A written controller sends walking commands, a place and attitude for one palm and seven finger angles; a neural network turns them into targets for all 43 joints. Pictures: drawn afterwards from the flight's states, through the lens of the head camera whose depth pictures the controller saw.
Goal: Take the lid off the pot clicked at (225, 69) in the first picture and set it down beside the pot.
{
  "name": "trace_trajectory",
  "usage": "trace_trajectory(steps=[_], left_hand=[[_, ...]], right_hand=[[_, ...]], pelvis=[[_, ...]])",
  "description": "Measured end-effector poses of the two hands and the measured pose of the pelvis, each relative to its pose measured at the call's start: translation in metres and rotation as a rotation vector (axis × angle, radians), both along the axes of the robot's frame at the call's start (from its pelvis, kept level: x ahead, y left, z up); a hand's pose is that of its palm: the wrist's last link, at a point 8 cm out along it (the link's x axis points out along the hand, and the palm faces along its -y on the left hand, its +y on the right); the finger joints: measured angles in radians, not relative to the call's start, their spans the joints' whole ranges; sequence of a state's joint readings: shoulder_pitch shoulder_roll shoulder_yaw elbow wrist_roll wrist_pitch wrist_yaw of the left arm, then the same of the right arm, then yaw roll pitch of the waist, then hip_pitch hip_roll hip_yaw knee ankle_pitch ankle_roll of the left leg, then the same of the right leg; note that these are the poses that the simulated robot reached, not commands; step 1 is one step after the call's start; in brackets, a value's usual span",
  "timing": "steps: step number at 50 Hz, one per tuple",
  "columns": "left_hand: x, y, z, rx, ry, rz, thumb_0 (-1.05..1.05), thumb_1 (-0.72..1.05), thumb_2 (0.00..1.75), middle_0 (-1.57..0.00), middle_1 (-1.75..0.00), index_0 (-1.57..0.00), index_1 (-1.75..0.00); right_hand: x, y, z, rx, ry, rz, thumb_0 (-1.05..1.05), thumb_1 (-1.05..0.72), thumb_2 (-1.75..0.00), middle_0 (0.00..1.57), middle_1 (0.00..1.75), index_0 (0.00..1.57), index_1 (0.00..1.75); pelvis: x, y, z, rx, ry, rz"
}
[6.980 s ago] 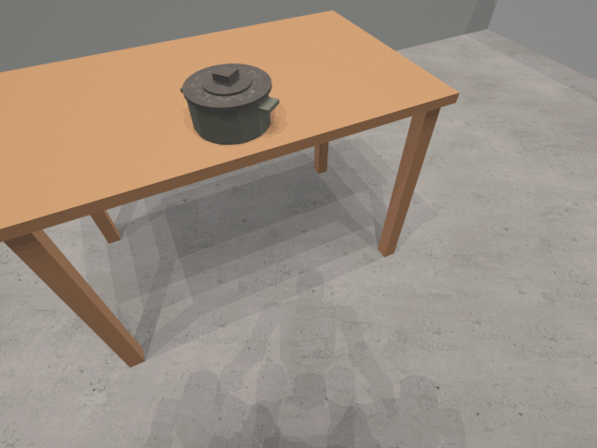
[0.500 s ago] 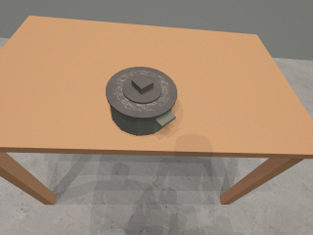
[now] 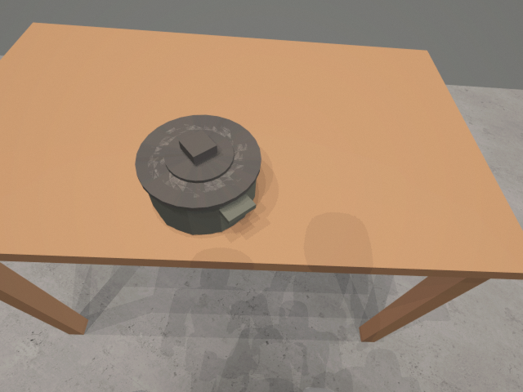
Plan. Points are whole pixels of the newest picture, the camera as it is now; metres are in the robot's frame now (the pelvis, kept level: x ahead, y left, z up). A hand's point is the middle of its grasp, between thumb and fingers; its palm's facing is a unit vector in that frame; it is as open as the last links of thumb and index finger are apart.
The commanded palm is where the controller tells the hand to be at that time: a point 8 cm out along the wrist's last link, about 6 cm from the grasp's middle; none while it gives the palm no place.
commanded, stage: come to a stop and stand still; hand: left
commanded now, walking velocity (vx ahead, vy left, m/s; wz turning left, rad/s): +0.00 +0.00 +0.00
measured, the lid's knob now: (198, 146) +0.45 +0.13 +0.10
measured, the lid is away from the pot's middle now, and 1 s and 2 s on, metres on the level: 0.00 0.00 0.00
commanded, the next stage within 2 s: look again from close up in 1.60 s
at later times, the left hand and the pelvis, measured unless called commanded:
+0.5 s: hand out of the picture +0.04 +0.16 -0.18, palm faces +0.04 -0.98 -0.22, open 7.4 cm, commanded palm none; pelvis +0.00 -0.02 +0.00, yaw +0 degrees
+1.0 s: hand out of the picture +0.00 +0.17 -0.17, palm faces +0.01 -0.97 -0.24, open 7.4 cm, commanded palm none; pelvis +0.00 -0.01 +0.00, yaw -1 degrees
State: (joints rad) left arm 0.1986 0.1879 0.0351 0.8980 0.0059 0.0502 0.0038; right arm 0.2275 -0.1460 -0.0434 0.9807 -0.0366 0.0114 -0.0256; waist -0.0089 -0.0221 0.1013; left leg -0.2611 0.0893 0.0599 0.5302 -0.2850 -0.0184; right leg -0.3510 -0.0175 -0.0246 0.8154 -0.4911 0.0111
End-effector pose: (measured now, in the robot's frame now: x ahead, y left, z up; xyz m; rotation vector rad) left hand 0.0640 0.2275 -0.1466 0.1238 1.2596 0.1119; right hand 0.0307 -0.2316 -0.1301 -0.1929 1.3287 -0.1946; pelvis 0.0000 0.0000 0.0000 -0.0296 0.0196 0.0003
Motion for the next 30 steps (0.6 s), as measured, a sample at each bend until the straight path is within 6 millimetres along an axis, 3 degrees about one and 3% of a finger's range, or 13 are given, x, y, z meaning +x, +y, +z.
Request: trace_trajectory(steps=[6,12,22,30], left_hand=[[0.007,-0.025,0.0,0.054,-0.029,-0.006,0.01,0.91,0.9,-0.2,-0.3,-0.2,-0.3],[-0.005,-0.042,0.001,0.047,0.004,0.014,0.01,0.92,0.9,-0.2,-0.3,-0.2,-0.3],[-0.026,-0.028,0.0,0.045,0.026,0.039,0.01,0.91,0.9,-0.2,-0.3,-0.2,-0.3],[-0.043,0.006,0.008,0.107,0.026,0.016,0.01,0.91,0.9,-0.2,-0.3,-0.2,-0.3]], right_hand=[[0.01,-0.037,-0.018,0.024,0.004,-0.02,0.0,-0.91,-0.9,0.21,0.3,0.2,0.3],[0.026,-0.049,-0.012,0.012,-0.018,-0.013,0.0,-0.91,-0.9,0.2,0.3,0.2,0.3],[0.033,-0.028,-0.003,0.025,-0.067,0.026,0.0,-0.91,-0.9,0.2,0.3,0.2,0.3],[0.028,-0.005,-0.015,0.064,-0.159,0.055,0.0,-0.91,-0.9,0.2,0.3,0.2,0.3]], pelvis=[[0.007,-0.032,-0.01,0.009,-0.02,0.026],[0.015,-0.041,-0.005,0.01,-0.028,0.015],[0.004,-0.032,-0.001,0.027,-0.031,0.006],[-0.008,-0.008,-0.009,0.028,-0.034,0.005]])
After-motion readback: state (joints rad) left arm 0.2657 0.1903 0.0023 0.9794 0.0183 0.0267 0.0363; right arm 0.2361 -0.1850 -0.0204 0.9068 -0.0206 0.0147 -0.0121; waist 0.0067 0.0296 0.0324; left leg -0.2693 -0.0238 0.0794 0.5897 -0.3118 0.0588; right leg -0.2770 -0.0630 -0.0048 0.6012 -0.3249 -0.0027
